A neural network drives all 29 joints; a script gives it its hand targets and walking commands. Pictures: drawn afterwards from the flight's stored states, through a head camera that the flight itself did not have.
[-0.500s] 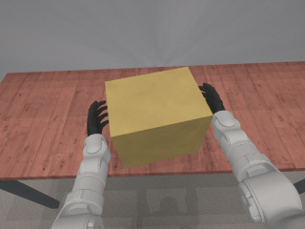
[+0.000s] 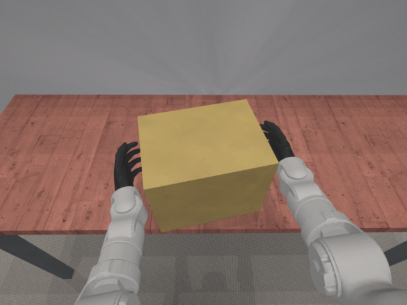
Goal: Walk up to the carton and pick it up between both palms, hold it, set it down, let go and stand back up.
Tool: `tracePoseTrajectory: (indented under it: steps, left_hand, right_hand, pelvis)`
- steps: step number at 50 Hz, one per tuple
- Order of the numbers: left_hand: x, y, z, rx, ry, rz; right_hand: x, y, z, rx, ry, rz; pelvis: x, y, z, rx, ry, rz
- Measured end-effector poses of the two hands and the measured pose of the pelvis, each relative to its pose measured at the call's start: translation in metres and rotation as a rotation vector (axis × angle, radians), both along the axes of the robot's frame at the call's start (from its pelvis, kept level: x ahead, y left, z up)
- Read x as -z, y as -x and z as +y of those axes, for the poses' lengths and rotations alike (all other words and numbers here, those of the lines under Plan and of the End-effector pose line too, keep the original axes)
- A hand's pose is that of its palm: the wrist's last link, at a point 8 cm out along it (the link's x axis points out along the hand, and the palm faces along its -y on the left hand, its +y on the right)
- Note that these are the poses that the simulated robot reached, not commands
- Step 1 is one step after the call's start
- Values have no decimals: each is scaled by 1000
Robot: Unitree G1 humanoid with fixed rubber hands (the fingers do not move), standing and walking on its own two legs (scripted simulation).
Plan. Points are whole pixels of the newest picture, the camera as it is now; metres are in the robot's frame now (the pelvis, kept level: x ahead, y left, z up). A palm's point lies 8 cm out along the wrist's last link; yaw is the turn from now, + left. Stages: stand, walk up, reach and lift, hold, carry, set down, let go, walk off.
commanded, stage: reach and lift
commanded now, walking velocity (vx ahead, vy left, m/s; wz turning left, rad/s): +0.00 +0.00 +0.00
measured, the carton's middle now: (203, 167) +0.42 +0.07 +0.01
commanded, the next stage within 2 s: none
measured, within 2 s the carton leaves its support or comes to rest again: leaves its support in 0.20 s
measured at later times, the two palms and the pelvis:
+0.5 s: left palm (125, 176) +0.35 +0.22 +0.05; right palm (286, 139) +0.45 -0.09 +0.10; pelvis +0.01 +0.00 +0.00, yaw +0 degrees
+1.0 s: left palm (114, 178) +0.32 +0.22 +0.08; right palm (290, 141) +0.41 -0.09 +0.13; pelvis -0.01 +0.00 +0.01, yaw +1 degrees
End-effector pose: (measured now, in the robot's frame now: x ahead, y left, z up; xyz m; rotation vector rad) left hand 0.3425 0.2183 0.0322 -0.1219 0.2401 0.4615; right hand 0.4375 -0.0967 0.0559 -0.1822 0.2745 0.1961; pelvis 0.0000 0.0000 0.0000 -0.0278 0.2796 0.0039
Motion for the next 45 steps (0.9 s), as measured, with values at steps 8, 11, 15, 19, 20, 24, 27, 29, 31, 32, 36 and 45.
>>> tracePoseTrajectory:
  steps: [8, 11, 15, 19, 20, 24, 27, 29, 31, 32, 36, 45]
  left_hand:
    - [0, -2, -1, -3, 1, 1]
    - [-1, -3, -2, -3, -4, 1]
    - [-4, -5, -4, -3, -9, -1]
    - [-9, -5, -4, -6, -10, -11]
    - [-11, -5, -4, -6, -10, -15]
    - [-18, -3, -3, -6, -6, -27]
    - [-23, -1, -2, -2, 0, -28]
    - [-26, 1, -2, 2, 5, -26]
    - [-28, 4, -1, 8, 9, -16]
    - [-29, 6, -1, 12, 5, -8]
    - [-31, 12, 0, 17, 15, 11]
    - [-39, 19, 1, 23, 24, 21]
  right_hand:
    - [-1, -2, -1, 2, -8, 0]
    - [-5, -4, -1, 2, -15, -15]
    - [-14, -8, -2, 1, -27, -48]
    - [-26, -11, -1, -4, -35, -87]
    - [-30, -11, 0, -4, -37, -96]
    - [-41, -9, 2, -5, -42, -120]
    - [-46, -5, 2, -1, -39, -127]
    - [-49, -1, 2, 3, -37, -128]
    - [-50, 3, 2, 8, -34, -120]
    - [-50, 5, 2, 10, -33, -114]
    - [-52, 13, 3, 16, -26, -97]
    - [-62, 22, 3, 26, -26, -89]
  pelvis:
    - [0, -2, -1, 0, -1, 1]
    - [-1, -3, -2, 1, 1, 2]
    - [-1, -4, -3, 1, 3, 0]
    - [-3, -5, -4, 1, 3, -10]
    - [-3, -5, -4, 0, 3, -14]
    - [-4, -5, -3, -2, 2, -34]
    - [-5, -4, -2, -3, 2, -53]
    - [-6, -3, -1, -5, 1, -66]
    - [-6, -2, 0, -6, 1, -79]
    - [-6, -1, 0, -6, 0, -86]
    - [-7, 3, 1, -8, -1, -108]
    - [-7, 9, 1, -9, -3, -139]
